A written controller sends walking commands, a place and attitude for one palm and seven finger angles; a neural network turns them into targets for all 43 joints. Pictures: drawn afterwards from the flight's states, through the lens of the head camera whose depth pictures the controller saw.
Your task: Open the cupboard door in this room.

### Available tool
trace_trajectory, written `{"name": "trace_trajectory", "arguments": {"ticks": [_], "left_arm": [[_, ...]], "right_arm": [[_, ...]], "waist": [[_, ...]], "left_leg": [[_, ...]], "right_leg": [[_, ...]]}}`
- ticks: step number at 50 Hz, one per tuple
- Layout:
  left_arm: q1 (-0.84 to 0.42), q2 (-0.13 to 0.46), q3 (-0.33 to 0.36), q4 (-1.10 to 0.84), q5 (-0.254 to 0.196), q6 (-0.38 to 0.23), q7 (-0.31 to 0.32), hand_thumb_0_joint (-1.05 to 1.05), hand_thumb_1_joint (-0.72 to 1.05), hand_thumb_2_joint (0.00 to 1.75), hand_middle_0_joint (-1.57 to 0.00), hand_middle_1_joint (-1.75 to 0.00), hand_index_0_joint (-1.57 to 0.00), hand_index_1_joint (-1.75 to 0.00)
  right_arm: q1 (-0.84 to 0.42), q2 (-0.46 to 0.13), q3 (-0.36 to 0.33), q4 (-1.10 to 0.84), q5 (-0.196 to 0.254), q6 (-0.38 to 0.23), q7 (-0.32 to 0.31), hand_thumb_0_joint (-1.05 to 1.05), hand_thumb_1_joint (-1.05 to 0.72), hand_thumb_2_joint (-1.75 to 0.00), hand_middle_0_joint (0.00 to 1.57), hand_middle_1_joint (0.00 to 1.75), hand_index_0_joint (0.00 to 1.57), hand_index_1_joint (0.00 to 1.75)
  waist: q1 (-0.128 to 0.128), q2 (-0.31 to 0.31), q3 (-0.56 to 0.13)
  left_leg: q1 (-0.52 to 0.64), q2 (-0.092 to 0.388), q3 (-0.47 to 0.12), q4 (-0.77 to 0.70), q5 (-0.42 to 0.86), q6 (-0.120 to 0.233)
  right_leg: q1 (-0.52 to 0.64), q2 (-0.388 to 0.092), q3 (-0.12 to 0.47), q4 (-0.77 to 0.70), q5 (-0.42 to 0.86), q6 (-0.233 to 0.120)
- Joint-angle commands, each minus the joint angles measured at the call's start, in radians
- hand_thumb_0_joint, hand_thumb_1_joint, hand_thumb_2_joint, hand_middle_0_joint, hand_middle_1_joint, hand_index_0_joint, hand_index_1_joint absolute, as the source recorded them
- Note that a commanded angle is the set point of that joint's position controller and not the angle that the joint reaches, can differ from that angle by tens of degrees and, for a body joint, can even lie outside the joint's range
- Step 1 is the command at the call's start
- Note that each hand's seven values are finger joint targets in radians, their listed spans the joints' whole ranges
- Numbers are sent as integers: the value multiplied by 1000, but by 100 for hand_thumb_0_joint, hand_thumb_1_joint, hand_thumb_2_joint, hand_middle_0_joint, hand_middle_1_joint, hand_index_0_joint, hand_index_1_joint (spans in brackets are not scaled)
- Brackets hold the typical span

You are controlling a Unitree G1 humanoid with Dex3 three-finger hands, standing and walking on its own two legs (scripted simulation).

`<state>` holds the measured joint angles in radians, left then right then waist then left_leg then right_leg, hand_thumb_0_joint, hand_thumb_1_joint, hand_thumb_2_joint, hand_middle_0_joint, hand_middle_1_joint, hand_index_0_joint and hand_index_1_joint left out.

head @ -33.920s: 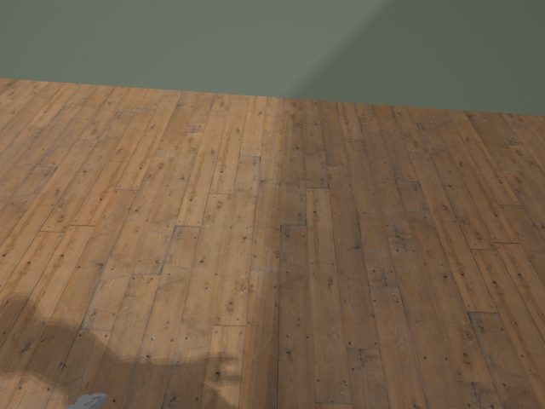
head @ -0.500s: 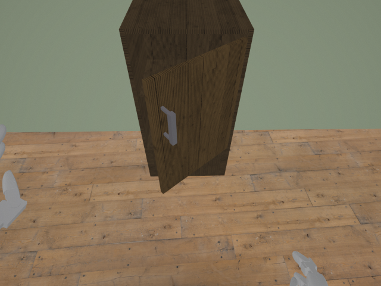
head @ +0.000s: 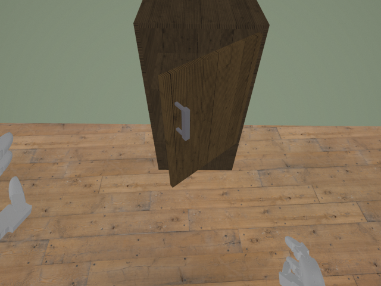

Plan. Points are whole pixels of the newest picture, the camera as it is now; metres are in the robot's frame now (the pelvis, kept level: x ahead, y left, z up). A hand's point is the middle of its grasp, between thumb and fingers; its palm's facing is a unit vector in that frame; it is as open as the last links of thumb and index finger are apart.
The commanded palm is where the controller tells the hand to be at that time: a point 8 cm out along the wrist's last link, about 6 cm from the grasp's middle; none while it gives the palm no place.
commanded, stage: stop stepping back and stand still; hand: left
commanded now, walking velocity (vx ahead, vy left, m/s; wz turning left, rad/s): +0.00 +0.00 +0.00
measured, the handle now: (182, 121) +0.61 +0.07 -0.05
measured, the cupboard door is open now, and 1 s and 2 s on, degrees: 40 40 40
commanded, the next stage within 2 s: let the arm hang, fingers relaxed in 0.30 s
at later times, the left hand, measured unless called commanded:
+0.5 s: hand (43, 250) +0.17 +0.28 +0.03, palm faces +0.22 -0.83 -0.50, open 7.4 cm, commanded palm none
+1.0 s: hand out of the picture -0.10 +0.17 -0.17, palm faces +0.08 -0.97 -0.22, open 7.3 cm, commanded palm none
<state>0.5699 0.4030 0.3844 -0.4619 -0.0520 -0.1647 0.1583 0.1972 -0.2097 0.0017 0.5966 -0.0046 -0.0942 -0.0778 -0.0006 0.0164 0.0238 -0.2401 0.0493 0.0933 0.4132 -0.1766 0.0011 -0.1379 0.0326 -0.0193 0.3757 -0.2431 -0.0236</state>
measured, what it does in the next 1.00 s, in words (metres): stands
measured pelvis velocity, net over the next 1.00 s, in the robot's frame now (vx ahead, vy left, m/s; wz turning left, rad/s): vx -0.02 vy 0.00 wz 0.04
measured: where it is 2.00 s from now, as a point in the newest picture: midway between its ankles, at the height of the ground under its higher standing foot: outside the picture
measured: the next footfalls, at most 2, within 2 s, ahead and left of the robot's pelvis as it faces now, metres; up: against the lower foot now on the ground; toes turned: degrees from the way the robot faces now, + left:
none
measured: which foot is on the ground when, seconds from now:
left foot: down 0.00-1.00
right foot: down 0.00-1.00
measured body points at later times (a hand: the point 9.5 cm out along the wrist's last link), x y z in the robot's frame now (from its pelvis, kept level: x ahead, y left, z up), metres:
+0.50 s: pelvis -0.03 +0.02 -0.01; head -0.02 -0.01 +0.44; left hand +0.16 +0.33 +0.06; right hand +0.13 -0.23 -0.13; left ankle +0.03 +0.12 -0.74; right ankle -0.03 -0.10 -0.74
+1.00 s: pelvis -0.02 +0.00 +0.00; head +0.00 -0.01 +0.44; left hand -0.10 +0.22 -0.15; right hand -0.05 -0.21 -0.17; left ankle +0.03 +0.12 -0.74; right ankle -0.03 -0.10 -0.74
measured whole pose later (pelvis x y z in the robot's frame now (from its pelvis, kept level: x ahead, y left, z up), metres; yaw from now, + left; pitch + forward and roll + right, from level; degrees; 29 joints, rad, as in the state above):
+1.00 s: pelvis -0.02 +0.00 +0.00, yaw +3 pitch -1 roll +0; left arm 0.37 0.14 0.01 1.17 0.01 0.02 0.04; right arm 0.32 -0.13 -0.01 1.12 -0.02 0.04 -0.03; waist 0.00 0.04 0.08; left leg -0.28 0.02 0.06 0.44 -0.15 0.01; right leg -0.18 0.01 -0.06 0.45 -0.26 -0.03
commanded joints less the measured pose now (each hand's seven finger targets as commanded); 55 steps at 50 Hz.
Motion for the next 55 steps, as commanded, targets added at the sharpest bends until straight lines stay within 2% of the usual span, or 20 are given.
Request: {"name": "trace_trajectory", "arguments": {"ticks": [1, 10, 14, 16, 19, 20, 21, 22, 23, 24, 25, 26, 27, 28, 32, 36, 38, 40, 44, 55], "left_arm": [[-21, 179, 134, -195, -1, -62, 19, 0, 90, 90, -20, -30, -20, -30], [-19, 181, 133, -184, 0, -67, 21, 0, 90, 90, -20, -30, -20, -30], [-27, 193, 141, -186, 2, -69, 23, 0, 90, 90, -20, -30, -20, -30], [-16, 176, 131, -175, 1, -69, 22, 0, 90, 90, -20, -30, -20, -30], [-26, 186, 137, -171, 1, -68, 22, 0, 90, 90, -20, -30, -20, -30], [-129, -4, -281, 603, 89, 69, -124, 0, 90, 90, -20, -30, -20, -30], [-113, -23, -262, 641, 72, 141, -149, 0, 90, 90, -20, -30, -20, -30], [-130, -54, -276, 678, 71, 157, -154, 0, 90, 90, -20, -30, -20, -30], [-156, -51, -285, 724, 75, 162, -155, 0, 90, 90, -20, -30, -20, -30], [-179, -42, -292, 781, 82, 160, -154, 0, 90, 90, -20, -30, -20, -30], [-196, -46, -299, 844, 84, 160, -153, 0, 90, 90, -20, -30, -20, -30], [-229, -42, -303, 910, 86, 163, -150, 0, 90, 90, -20, -30, -20, -30], [-261, -48, -313, 980, 84, 167, -148, 0, 90, 90, -20, -30, -20, -30], [-291, -51, -322, 1044, 82, 170, -144, 0, 90, 90, -20, -30, -20, -30], [-305, -59, -344, 1266, 71, 170, -136, 0, 90, 90, -20, -30, -20, -30], [-245, -95, -340, 1420, 65, 163, -132, 0, 90, 90, -20, -30, -20, -30], [-232, -108, -347, 1470, 62, 161, -131, 0, 90, 90, -20, -30, -20, -30], [-230, -126, -353, 1508, 61, 160, -129, 0, 90, 90, -20, -30, -20, -30], [-200, -152, -360, 1561, 60, 159, -124, 0, 90, 90, -20, -30, -20, -30], [-175, -189, -355, 1594, 61, 160, -113, 0, 90, 90, -20, -30, -20, -30]], "right_arm": [[-69, -118, -43, -143, -1, -51, -15, 0, -90, -90, 20, 30, 20, 30], [-75, -121, -43, -137, -1, -57, -18, 0, -90, -90, 20, 30, 20, 30], [-77, -125, -46, -133, -3, -60, -18, 0, -90, -90, 20, 30, 20, 30], [-72, -122, -43, -132, -2, -59, -17, 0, -90, -90, 20, 30, 20, 30], [-77, -124, -46, -127, -2, -60, -19, 0, -90, -90, 20, 30, 20, 30], [-113, -305, -79, 125, 14, -93, 86, 0, -90, -90, 20, 30, 20, 30], [-40, -254, -76, 128, 17, -21, 87, 0, -90, -90, 20, 30, 20, 30], [-25, -225, -61, 130, 3, 6, 85, 0, -90, -90, 20, 30, 20, 30], [-37, -221, -49, 124, -6, 27, 82, 0, -90, -90, 20, 30, 20, 30], [-45, -209, -44, 127, -15, 41, 81, 0, -90, -90, 20, 30, 20, 30], [-40, -198, -39, 143, -20, 50, 80, 0, -90, -90, 20, 30, 20, 30], [-30, -182, -36, 165, -22, 63, 80, 0, -90, -90, 20, 30, 20, 30], [-22, -164, -33, 190, -24, 75, 81, 0, -90, -90, 20, 30, 20, 30], [-13, -153, -29, 212, -27, 87, 79, 0, -90, -90, 20, 30, 20, 30], [-5, -119, -19, 296, -28, 103, 71, 0, -90, -90, 20, 30, 20, 30], [33, -78, -21, 371, -23, 104, 56, 0, -90, -90, 20, 30, 20, 30], [61, -62, -23, 402, -20, 107, 52, 0, -90, -90, 20, 30, 20, 30], [97, -52, -25, 429, -17, 112, 48, 0, -90, -90, 20, 30, 20, 30], [147, -36, -25, 468, -15, 113, 43, 0, -90, -90, 20, 30, 20, 30], [184, 20, -24, 516, -18, 111, 42, 0, -90, -90, 20, 30, 20, 30]], "waist": [[-6, 62, -106], [-5, 52, -76], [-5, 68, -78], [-4, 42, -81], [-5, 51, -83], [-47, 77, 7], [-26, 80, -66], [-21, 68, -77], [-14, 24, -60], [-4, -78, -59], [0, -145, -66], [-5, -198, -59], [-14, -208, -45], [-22, -193, -33], [-16, 49, -7], [-3, 149, -31], [-8, 127, -24], [-15, 60, 5], [-14, 9, 32], [-11, -43, 78]], "left_leg": [[120, 34, -76, -68, 124, 6], [81, 29, -89, -102, -3, 2], [82, 25, -87, -105, -17, 1], [73, 25, -91, -103, -10, 1], [82, 22, -89, -104, -14, -1], [-71, 76, -163, 37, 159, 24], [-26, 101, -145, 14, 163, 28], [-80, 120, -178, -5, 53, 51], [-136, 118, -210, -32, -38, 68], [-137, 110, -215, -32, -58, 66], [-113, 87, -204, -6, -62, 62], [-86, 63, -188, 22, -42, 55], [-55, 43, -167, 45, -32, 47], [-23, 32, -154, 51, -10, 41], [-10, 44, -154, -17, -14, 34], [-7, 49, -147, -40, -48, 31], [4, 45, -146, -44, -83, 29], [13, 49, -149, -45, -89, 29], [26, 56, -150, -55, -75, 34], [21, 45, -124, -50, -39, 32]], "right_leg": [[-50, -49, 48, -77, 177, 31], [-59, -43, 42, -107, 83, 31], [-64, -41, 43, -115, 70, 30], [-54, -40, 40, -109, 76, 32], [-61, -40, 39, -120, 66, 32], [-146, -109, -14, 83, 134, -1], [-154, -112, 28, 80, 39, -7], [-155, -94, 14, 126, -64, -11], [-132, -83, 17, 147, -90, -15], [-118, -81, 30, 132, -82, -19], [-126, -94, 42, 95, -75, -22], [-141, -113, 66, 63, -64, -29], [-177, -133, 83, 33, -78, -34], [-198, -143, 96, 14, -79, -40], [-160, -124, 91, 17, -54, -33], [-86, -122, 80, -10, -2, -36], [-96, -124, 84, -33, -25, -39], [-118, -124, 76, -53, -49, -39], [-133, -118, 64, -56, -58, -37], [-150, -126, 59, -52, -67, -34]]}}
